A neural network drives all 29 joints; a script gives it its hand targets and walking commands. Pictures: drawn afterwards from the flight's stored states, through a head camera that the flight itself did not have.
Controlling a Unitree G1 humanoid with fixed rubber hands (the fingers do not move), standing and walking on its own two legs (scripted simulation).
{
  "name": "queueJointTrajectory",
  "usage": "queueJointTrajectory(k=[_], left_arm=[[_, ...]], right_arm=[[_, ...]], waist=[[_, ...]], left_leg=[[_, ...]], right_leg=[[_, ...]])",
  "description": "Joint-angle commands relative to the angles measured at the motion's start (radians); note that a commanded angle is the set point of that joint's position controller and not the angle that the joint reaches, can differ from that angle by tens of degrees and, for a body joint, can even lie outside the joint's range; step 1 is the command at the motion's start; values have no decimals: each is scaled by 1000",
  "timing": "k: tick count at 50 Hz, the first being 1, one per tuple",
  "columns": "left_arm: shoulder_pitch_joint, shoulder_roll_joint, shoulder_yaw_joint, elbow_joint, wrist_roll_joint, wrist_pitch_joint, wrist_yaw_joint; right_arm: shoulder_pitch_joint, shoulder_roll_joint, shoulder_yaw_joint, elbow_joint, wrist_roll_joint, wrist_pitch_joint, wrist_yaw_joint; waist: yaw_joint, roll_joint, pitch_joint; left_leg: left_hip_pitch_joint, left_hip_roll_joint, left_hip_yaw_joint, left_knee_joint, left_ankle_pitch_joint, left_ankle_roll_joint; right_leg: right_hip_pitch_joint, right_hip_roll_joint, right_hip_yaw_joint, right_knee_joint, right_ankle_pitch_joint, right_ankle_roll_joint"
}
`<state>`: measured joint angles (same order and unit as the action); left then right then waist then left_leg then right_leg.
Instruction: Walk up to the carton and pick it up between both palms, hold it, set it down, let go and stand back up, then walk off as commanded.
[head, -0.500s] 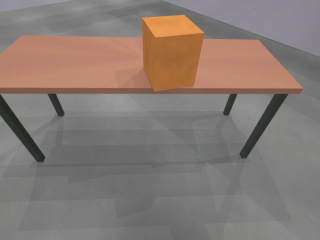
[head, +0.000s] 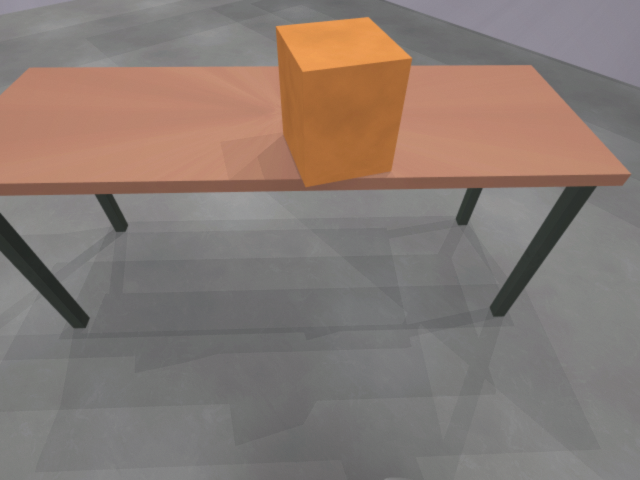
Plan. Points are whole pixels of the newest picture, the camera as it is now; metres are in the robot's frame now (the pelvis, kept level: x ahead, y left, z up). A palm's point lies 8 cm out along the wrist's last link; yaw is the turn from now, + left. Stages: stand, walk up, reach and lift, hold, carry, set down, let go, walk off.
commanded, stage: walk up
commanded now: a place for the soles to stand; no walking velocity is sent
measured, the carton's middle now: (336, 102) +0.82 +0.00 +0.06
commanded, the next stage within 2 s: none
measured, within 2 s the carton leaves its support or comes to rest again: neither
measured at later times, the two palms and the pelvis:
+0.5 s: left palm out of the picture +0.10 +0.28 -0.08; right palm out of the picture +0.09 -0.32 -0.09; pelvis +0.02 -0.02 +0.00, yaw +1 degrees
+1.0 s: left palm (87, 470) +0.16 +0.32 -0.10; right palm out of the picture +0.15 -0.30 -0.08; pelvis +0.07 +0.02 -0.01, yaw +0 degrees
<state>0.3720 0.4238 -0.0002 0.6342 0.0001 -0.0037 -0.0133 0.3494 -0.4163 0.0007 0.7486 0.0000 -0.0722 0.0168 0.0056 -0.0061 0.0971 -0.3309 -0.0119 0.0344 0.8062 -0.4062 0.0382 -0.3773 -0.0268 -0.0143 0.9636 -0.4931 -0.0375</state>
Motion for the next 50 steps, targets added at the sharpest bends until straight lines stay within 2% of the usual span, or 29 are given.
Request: queueJointTrajectory(k=[1,4,5,6,7,9,11,13,14,16,18,21,23,25,27,29,30,32,34,35,37,39,42,44,45,46,47,48,50], left_arm=[[-5,222,104,5,8,-36,12],[67,192,107,35,13,-62,20],[83,212,114,35,25,-74,27],[90,281,127,29,35,-85,33],[21,290,123,19,24,-88,34],[-43,306,115,12,21,-74,27],[-132,261,95,-3,14,-58,25],[-150,186,81,-29,5,-50,24],[-120,175,83,-14,1,-39,26],[-75,209,93,0,6,-36,26],[-34,208,96,18,20,-58,20],[-44,288,109,28,18,-77,18],[-108,275,95,17,17,-67,17],[-170,214,81,-6,11,-59,17],[-136,183,83,-4,4,-43,21],[-109,194,86,3,7,-45,23],[-47,247,116,-29,27,-71,-2],[31,301,139,15,43,-87,-13],[155,373,169,61,31,-103,-12],[147,379,179,59,21,-104,-4],[111,362,173,38,14,-109,5],[104,336,163,36,18,-109,8],[67,325,156,10,18,-101,1],[-50,315,144,-23,8,-92,-2],[-136,273,124,-48,4,-89,-6],[-125,184,96,-56,6,-87,-9],[-79,104,78,-67,-1,-82,-10],[-84,233,100,-47,3,-70,-2],[-121,301,105,-26,15,-54,-7]], right_arm=[[-31,-312,-122,-45,-11,-19,-38],[-92,-250,-94,-64,-1,-7,-26],[-80,-207,-79,-67,6,-4,-26],[-55,-151,-60,-84,19,-5,-29],[-58,-140,-51,-76,16,2,-35],[-56,-223,-78,-49,12,0,-41],[18,-209,-82,-7,10,-21,-37],[59,-288,-109,4,-9,-33,-46],[28,-326,-115,-10,-7,-32,-47],[-26,-338,-115,-14,-4,-25,-42],[-103,-258,-85,-38,3,-16,-36],[-86,-195,-63,-29,13,-3,-39],[-46,-214,-71,-17,7,-12,-39],[17,-243,-85,7,-2,-33,-40],[7,-324,-105,-1,-5,-39,-41],[-35,-314,-101,-7,-1,-30,-41],[18,-370,-139,-25,-4,-27,-11],[-40,-333,-133,-49,-9,-19,3],[-161,-229,-98,-89,-8,-16,10],[-183,-241,-94,-84,-24,-21,1],[-132,-268,-96,-74,-25,-31,8],[-110,-252,-97,-79,-19,-44,9],[-92,-219,-92,-87,-9,-60,13],[-5,-218,-99,-50,-10,-71,11],[142,-246,-117,2,-16,-76,0],[306,-325,-151,48,-27,-79,-20],[283,-394,-168,15,-36,-76,-30],[208,-407,-165,-12,-11,-65,-27],[94,-386,-158,-14,-1,-49,-23]], waist=[[4,145,64],[58,113,-20],[62,46,-72],[51,-139,-130],[28,-138,-117],[9,-127,-104],[-52,-133,-100],[-64,51,-127],[-35,110,-115],[-3,99,-75],[40,54,-74],[21,-126,-90],[-17,-113,-94],[-55,-37,-137],[-25,86,-134],[-1,85,-102],[6,121,-137],[37,15,-100],[117,-227,-47],[124,-157,22],[94,-68,-6],[86,-110,-75],[76,-183,-149],[-7,-132,-153],[-107,-31,-183],[-183,193,-249],[-145,351,-222],[-122,171,-190],[-74,45,29]], left_leg=[[-86,299,-390,-367,174,195],[-145,199,-203,-169,355,113],[-157,152,-141,-11,386,76],[-219,53,-66,184,303,12],[-275,-7,-34,151,-95,-12],[-160,28,-46,119,-227,6],[23,34,-20,-143,38,20],[131,207,-364,-266,256,109],[119,319,-527,-318,213,196],[7,344,-487,-296,219,242],[-114,217,-303,-184,225,129],[-182,17,-16,73,-45,3],[-72,27,-17,-46,-56,13],[107,104,-172,-181,222,53],[97,294,-467,-274,286,198],[40,304,-435,-242,353,222],[57,294,-460,-251,-77,224],[-150,217,-408,-203,-511,180],[-558,-24,-3,196,-210,17],[-652,19,-28,281,-114,7],[-628,63,-50,258,-78,2],[-545,66,-37,178,-119,-2],[-396,64,1,18,-89,11],[-149,49,27,-163,105,23],[119,0,39,-242,149,19],[350,95,-164,-342,13,28],[457,334,-708,-522,-191,85],[434,415,-905,-581,-334,151],[149,400,-804,-620,-550,175]], right_leg=[[-100,-35,15,-70,-26,-21],[157,7,-26,-361,183,-28],[217,-48,88,-439,239,-43],[277,-211,388,-523,408,-103],[271,-333,517,-545,469,-180],[143,-344,441,-473,451,-252],[28,-201,205,-363,448,-150],[-118,-45,52,-100,384,-27],[-155,-3,2,-47,144,2],[-78,-9,22,-123,-86,-16],[84,-40,86,-317,131,-44],[139,-303,423,-507,278,-213],[75,-269,322,-431,369,-200],[-51,-125,136,-268,404,-85],[-105,-11,12,-79,156,-3],[-60,-13,27,-152,61,-18],[-91,-11,63,-181,-149,-54],[17,-57,206,-326,-328,-95],[353,-284,667,-730,-597,-214],[389,-375,734,-757,-466,-262],[449,-368,640,-656,-89,-262],[491,-321,488,-551,279,-248],[427,-303,353,-457,449,-254],[213,-247,223,-341,378,-205],[12,-173,128,-164,366,-141],[-187,-70,24,176,277,-71],[-465,53,2,332,-25,2],[-528,44,55,326,-50,10],[-492,-43,88,313,-40,2]])
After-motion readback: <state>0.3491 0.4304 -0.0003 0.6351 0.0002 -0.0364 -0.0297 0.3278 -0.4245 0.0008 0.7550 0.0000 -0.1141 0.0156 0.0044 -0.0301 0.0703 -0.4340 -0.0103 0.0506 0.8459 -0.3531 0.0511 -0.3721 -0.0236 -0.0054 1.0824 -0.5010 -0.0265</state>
